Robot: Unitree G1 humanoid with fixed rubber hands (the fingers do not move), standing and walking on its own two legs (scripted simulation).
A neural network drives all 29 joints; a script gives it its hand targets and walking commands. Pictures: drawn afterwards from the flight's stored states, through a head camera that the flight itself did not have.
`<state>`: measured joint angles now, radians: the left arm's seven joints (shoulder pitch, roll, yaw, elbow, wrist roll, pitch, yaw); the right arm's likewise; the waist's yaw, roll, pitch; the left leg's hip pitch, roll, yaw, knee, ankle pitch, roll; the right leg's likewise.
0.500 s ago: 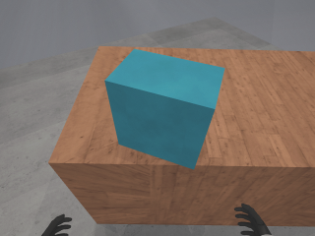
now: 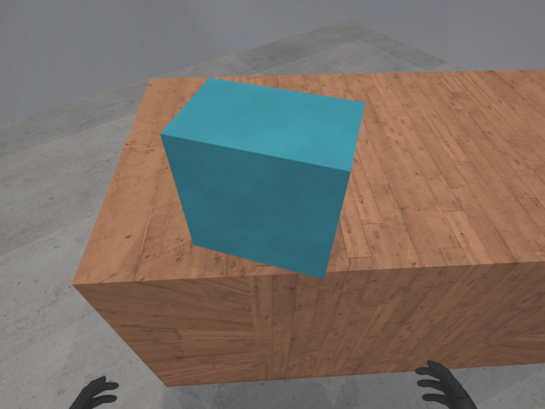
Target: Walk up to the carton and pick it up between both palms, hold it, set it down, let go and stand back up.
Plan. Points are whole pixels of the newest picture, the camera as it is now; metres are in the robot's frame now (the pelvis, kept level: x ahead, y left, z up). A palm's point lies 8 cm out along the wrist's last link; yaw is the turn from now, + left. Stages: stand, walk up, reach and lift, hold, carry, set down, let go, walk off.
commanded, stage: walk up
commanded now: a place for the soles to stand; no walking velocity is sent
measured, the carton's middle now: (268, 182) +0.46 -0.01 +0.08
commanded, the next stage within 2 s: none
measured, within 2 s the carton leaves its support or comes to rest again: neither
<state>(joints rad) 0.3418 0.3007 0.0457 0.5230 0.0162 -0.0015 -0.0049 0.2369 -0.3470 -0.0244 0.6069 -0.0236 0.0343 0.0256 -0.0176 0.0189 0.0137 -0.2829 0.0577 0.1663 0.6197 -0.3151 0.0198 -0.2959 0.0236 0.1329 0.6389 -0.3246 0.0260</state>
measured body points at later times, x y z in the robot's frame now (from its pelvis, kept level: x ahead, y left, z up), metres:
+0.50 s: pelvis +0.00 +0.01 +0.00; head +0.01 +0.00 +0.45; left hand +0.15 +0.28 -0.07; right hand +0.13 -0.29 -0.09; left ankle +0.01 +0.11 -0.73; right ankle +0.01 -0.14 -0.73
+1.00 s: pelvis +0.00 +0.00 -0.01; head +0.00 +0.00 +0.44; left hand +0.16 +0.27 -0.07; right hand +0.10 -0.29 -0.10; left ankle +0.01 +0.11 -0.73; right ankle +0.01 -0.14 -0.73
